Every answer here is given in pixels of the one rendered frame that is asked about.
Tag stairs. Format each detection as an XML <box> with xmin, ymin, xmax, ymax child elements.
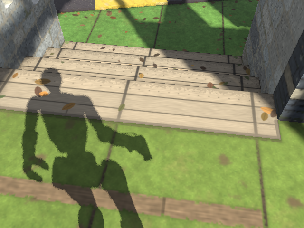
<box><xmin>17</xmin><ymin>41</ymin><xmax>261</xmax><ymax>93</ymax></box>

